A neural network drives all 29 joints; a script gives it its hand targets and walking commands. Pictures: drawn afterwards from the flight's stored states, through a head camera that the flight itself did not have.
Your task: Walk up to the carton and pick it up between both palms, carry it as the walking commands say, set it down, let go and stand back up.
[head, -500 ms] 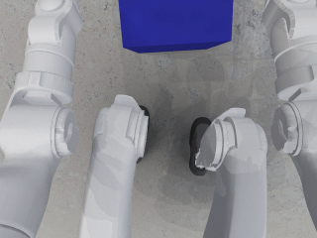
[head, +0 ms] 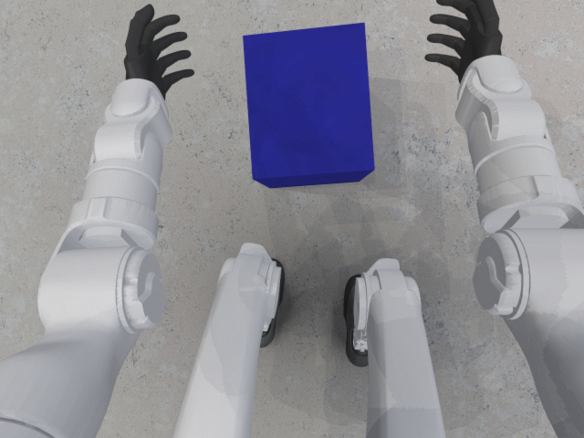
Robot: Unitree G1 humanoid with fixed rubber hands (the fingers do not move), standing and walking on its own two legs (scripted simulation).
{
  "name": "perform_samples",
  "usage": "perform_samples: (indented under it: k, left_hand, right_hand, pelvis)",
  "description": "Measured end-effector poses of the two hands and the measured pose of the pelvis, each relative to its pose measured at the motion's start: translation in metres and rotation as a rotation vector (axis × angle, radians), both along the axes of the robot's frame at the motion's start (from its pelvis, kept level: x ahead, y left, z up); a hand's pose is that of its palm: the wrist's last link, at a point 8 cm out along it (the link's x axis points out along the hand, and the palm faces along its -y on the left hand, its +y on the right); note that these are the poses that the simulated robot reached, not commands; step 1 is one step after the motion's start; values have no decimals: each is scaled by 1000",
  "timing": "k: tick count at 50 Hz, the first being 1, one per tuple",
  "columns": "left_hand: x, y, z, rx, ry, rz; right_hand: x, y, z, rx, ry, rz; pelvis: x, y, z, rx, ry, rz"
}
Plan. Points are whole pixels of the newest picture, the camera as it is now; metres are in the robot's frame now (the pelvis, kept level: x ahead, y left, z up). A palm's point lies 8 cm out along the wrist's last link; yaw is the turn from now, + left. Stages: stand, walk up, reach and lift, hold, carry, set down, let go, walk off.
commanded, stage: set down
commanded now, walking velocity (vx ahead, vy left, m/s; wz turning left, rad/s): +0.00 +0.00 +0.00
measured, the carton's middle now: (309, 119) +0.55 +0.04 -0.40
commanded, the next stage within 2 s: let go in 0.60 s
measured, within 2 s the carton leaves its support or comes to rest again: neither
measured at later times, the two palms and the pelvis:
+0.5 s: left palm (29, 5) +0.50 +0.25 +0.05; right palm out of the picture +0.56 -0.14 +0.04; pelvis +0.05 +0.01 +0.14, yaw +0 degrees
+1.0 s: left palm out of the picture +0.37 +0.25 +0.13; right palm out of the picture +0.38 -0.18 +0.11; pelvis +0.05 +0.01 +0.21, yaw -2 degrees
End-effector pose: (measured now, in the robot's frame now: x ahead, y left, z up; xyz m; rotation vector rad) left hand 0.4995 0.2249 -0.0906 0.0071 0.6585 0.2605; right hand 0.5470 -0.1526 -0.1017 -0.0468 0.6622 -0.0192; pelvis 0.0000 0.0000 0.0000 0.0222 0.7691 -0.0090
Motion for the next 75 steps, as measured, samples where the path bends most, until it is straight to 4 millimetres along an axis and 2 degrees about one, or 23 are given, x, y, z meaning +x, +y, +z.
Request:
perform_samples:
  k: [9,19,24,28,34,38,41,45,48,51,54,58,62,65,69,75]
  left_hand:
    - [2,11,41,-11,-25,-3]
    - [4,25,109,-18,-25,7]
    - [5,25,140,-29,-50,6]
    - [3,21,147,-20,-21,-19]
    - [-8,11,136,8,14,-58]
    - [-20,10,128,48,49,-109]
    - [-40,11,139,89,58,-171]
    - [-85,12,170,94,105,-240]
    - [-119,19,203,73,117,-225]
    - [-140,31,234,69,85,-201]
    - [-160,38,253,83,70,-197]
    - [-197,34,256,72,121,-198]
    - [-241,16,251,30,188,-202]
    - [-263,3,254,7,209,-210]
    - [-264,-1,266,21,191,-210]
    - [-229,6,287,92,137,-236]
  right_hand:
    - [-2,-6,37,-51,-3,11]
    - [18,9,116,-25,-23,41]
    - [13,12,144,-17,-24,41]
    - [3,8,146,-18,23,31]
    - [-16,-6,136,-44,20,2]
    - [-37,-20,130,-96,29,-17]
    - [-61,-25,142,-126,5,-14]
    - [-115,-26,167,-133,57,-8]
    - [-152,-28,196,-117,94,-27]
    - [-171,-33,225,-110,80,-40]
    - [-183,-40,249,-134,49,-24]
    - [-209,-51,262,-156,70,13]
    - [-253,-60,262,-153,146,11]
    - [-282,-64,266,-150,180,11]
    - [-293,-67,277,-145,154,19]
    - [-278,-78,287,-137,119,2]
  pelvis:
    - [8,-5,45,9,31,-1]
    - [37,-1,102,-10,20,8]
    - [51,4,130,-15,24,14]
    - [55,8,149,-15,30,16]
    - [50,14,163,-26,46,12]
    - [43,14,165,-25,43,-3]
    - [39,14,173,-23,-31,-13]
    - [42,14,186,-20,-107,-19]
    - [48,14,200,-20,-193,-19]
    - [50,13,211,-24,-291,-14]
    - [49,12,219,-29,-387,-7]
    - [50,11,232,-41,-504,0]
    - [56,7,243,-32,-607,3]
    - [65,3,250,-25,-668,3]
    - [78,1,254,-20,-741,1]
    - [98,-2,258,-18,-805,-9]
